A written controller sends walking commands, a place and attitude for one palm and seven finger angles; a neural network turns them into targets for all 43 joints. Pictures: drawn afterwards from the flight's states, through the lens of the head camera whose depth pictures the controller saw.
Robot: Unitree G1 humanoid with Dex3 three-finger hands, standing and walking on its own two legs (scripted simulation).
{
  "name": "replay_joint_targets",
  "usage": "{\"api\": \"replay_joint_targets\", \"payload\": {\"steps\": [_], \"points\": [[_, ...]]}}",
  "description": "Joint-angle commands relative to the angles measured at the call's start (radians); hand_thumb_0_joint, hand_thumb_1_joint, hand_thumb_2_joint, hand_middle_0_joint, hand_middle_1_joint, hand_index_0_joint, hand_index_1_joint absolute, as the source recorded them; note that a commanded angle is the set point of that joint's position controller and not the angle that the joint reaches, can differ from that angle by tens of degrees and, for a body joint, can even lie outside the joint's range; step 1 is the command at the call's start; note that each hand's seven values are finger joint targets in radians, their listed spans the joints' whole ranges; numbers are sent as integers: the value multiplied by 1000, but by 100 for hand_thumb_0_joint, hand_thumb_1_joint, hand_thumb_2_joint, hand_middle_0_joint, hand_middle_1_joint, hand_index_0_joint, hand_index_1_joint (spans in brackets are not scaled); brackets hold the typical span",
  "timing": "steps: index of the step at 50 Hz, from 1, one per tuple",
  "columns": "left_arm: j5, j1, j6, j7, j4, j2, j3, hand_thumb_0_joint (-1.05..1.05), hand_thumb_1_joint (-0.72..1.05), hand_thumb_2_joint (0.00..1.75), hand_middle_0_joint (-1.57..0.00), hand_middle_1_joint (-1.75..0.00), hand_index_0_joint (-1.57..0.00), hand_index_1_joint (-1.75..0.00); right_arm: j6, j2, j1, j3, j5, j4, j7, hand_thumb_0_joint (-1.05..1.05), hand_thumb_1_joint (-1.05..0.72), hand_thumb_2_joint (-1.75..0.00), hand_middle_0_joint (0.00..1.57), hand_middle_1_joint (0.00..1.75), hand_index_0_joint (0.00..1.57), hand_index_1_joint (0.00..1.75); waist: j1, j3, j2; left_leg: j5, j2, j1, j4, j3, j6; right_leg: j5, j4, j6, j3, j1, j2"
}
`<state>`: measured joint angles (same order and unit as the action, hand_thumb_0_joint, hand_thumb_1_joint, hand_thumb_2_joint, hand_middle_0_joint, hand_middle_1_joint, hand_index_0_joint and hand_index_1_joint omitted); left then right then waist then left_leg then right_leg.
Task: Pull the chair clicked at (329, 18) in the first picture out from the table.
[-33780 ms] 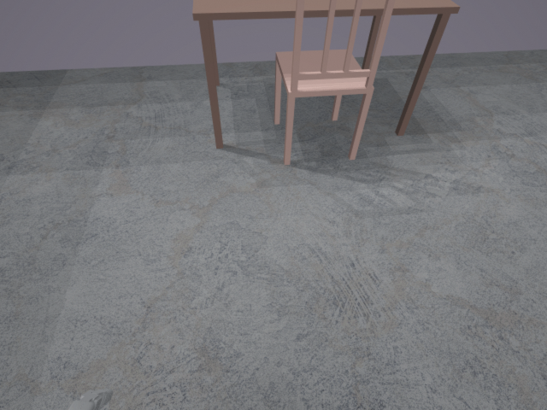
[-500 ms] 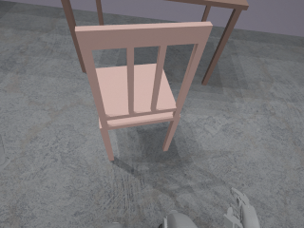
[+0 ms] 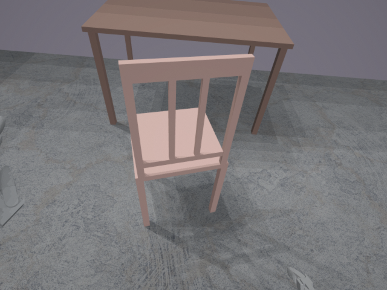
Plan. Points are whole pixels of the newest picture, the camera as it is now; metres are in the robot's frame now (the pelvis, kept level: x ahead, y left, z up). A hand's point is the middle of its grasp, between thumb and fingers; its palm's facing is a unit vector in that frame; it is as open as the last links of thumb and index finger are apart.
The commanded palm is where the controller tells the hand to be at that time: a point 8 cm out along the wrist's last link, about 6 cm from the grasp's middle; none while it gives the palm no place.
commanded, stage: stop stepping back and stand still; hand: left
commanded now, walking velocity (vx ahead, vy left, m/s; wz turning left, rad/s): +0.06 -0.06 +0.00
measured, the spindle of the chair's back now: (171, 124) +0.65 +0.08 -0.06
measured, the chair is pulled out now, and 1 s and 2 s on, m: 0.57 0.57 0.57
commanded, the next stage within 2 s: let the arm hang, fingers relaxed in 0.16 s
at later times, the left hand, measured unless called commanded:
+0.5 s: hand out of the picture +0.14 +0.18 -0.14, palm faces -0.06 -0.99 -0.14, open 7.4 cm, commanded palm none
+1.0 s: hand out of the picture +0.01 +0.20 -0.16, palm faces +0.00 -0.97 -0.26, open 7.3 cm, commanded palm none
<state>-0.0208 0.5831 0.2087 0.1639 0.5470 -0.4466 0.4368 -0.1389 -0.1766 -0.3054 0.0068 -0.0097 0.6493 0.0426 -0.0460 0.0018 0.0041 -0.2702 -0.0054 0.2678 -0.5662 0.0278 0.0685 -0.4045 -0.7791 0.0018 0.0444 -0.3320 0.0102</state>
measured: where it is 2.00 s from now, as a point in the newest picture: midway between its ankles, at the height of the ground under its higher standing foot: outside the picture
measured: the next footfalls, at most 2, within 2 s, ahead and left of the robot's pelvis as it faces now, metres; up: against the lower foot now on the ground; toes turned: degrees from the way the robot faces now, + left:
right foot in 0.58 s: +0.04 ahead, -0.11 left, +0.00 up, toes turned +3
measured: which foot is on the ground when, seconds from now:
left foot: down 0.00-1.00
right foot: down 0.00-0.26, up 0.28-0.56, down 0.58-1.00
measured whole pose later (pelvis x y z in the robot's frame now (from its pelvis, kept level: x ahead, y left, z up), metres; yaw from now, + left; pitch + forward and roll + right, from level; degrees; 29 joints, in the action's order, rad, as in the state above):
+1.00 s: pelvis +0.01 +0.01 +0.01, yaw +0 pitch -1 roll +0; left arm 0.01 0.30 -0.01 0.05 -1.08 -0.17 -0.01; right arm 0.01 -0.16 -0.30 0.02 0.01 1.09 0.02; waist -0.02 -0.04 -0.05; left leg -0.17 -0.07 0.18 -0.36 0.04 0.08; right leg -0.21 -0.38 0.00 -0.05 -0.15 0.02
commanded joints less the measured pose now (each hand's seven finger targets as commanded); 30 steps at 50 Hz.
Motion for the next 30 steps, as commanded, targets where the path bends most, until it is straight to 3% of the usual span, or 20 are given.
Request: {"api": "replay_joint_targets", "payload": {"steps": [1,2,5,6,7,8,10,11,12,13,14,15,16,18,19,23,25,27,29,30], "points": [[-16,71,52,12,-11,-146,136,0,90,90,-20,-30,-20,-30,-36,-143,115,42,-5,-145,11,0,-90,-90,20,30,20,30,32,-15,-139,-186,183,137,209,-189,17,70,380,-18,14,191,-7],[-21,39,50,-1,-28,-117,103,0,90,90,-20,-30,-20,-30,-27,-149,119,44,-8,-152,8,0,-90,-90,20,30,20,30,25,-20,-88,-218,154,176,181,-170,3,92,414,-31,4,237,-12],[-27,-63,63,-16,-56,-157,114,0,90,90,-20,-30,-20,-30,-13,-158,123,59,-9,-163,9,0,-90,-90,20,30,20,30,17,4,73,-207,63,180,-69,-71,-19,123,453,-107,-187,188,-143],[-31,-79,53,-24,-55,-121,66,0,90,90,-20,-30,-20,-30,-12,-148,111,62,-21,-157,8,0,-90,-90,20,30,20,30,17,3,190,-228,32,158,-132,-62,-30,-93,502,-129,-273,101,-196],[-34,-63,44,-25,-28,-119,53,0,90,90,-20,-30,-20,-30,-8,-158,99,78,-24,-159,8,0,-90,-90,20,30,20,30,18,-20,247,-156,30,91,-151,-52,-34,-140,542,-149,-331,29,-230],[-37,-72,44,-25,20,-113,43,0,90,90,-20,-30,-20,-30,-12,-151,110,72,-24,-169,8,0,-90,-90,20,30,20,30,17,-19,236,-101,38,32,-100,-52,-33,-73,518,-156,-300,20,-229],[-25,-128,60,-14,151,-154,67,0,90,90,-20,-30,-20,-30,-26,-148,134,53,-13,-172,15,0,-90,-90,20,30,20,30,8,-4,46,-51,58,-49,101,-72,-20,24,402,-104,-195,29,-168],[-20,-157,70,-5,224,-189,89,0,90,90,-20,-30,-20,-30,-36,-153,157,49,-7,-178,24,0,-90,-90,20,30,20,30,18,-14,-112,-71,96,-67,210,-139,-11,34,328,-68,-142,18,-112],[-13,-167,79,-2,275,-171,80,0,90,90,-20,-30,-20,-30,-49,-155,171,45,0,-182,25,0,-90,-90,20,30,20,30,34,-20,-275,-124,165,-72,326,-265,-9,32,231,-35,-74,8,-38],[87,-198,-133,-121,-613,166,-310,0,90,90,-20,-30,-20,-30,-25,-282,57,91,33,73,-57,0,-90,-90,20,30,20,30,-79,-108,-315,231,217,-15,200,-387,64,-5,-109,-10,-12,-252,-4],[73,-169,-214,-133,-649,165,-296,0,90,90,-20,-30,-20,-30,56,-196,-2,78,34,39,-49,0,-90,-90,20,30,20,30,-48,-27,-237,442,245,-50,213,-364,67,-146,-239,-4,-76,-226,-8],[67,-138,-233,-135,-646,166,-310,0,90,90,-20,-30,-20,-30,69,-195,15,67,35,2,-41,0,-90,-90,20,30,20,30,-26,13,-184,602,245,-58,174,-324,79,-144,-303,9,-104,-201,-8],[57,-170,-229,-134,-684,179,-338,0,90,90,-20,-30,-20,-30,68,-187,18,66,45,-11,-36,0,-90,-90,20,30,20,30,-12,72,-3,719,263,-111,125,-334,121,-127,-332,18,-122,-223,-9],[56,-263,-218,-146,-793,180,-358,0,90,90,-20,-30,-20,-30,75,-184,23,62,50,15,-33,0,-90,-90,20,30,20,30,-4,103,122,791,231,-205,104,-286,135,-68,-299,36,-117,-247,-22],[53,-293,-221,-151,-849,175,-367,0,90,90,-20,-30,-20,-30,78,-185,25,62,45,38,-31,0,-90,-90,20,30,20,30,-1,104,117,737,216,-206,124,-267,128,-32,-264,41,-109,-227,-23],[39,-343,-236,-154,-1062,125,-396,0,90,90,-20,-30,-20,-30,88,-174,62,52,33,108,-15,0,-90,-90,20,30,20,30,25,65,-201,568,187,-99,198,-240,122,-10,-47,32,-103,-62,-42],[36,-323,-235,-151,-1161,118,-404,0,90,90,-20,-30,-20,-30,97,-173,67,51,31,141,-14,0,-90,-90,20,30,20,30,45,72,-204,478,168,-63,180,-229,93,39,135,13,-93,51,-27],[33,-292,-227,-144,-1258,113,-407,0,90,90,-20,-30,-20,-30,109,-166,68,49,18,167,-20,0,-90,-90,20,30,20,30,66,82,-121,274,119,22,158,-203,41,211,305,-5,-115,201,-23],[34,-303,-213,-134,-1329,107,-416,0,90,90,-20,-30,-20,-30,122,-126,57,43,13,188,-27,0,-90,-90,20,30,20,30,40,20,-55,-15,37,32,185,-169,-12,155,404,-72,-238,139,-104],[39,-311,-210,-133,-1333,135,-404,0,90,90,-20,-30,-20,-30,127,-111,33,48,21,197,-29,0,-90,-90,20,30,20,30,20,17,-98,-77,33,-26,210,-183,-14,66,415,-94,-237,65,-117]]}}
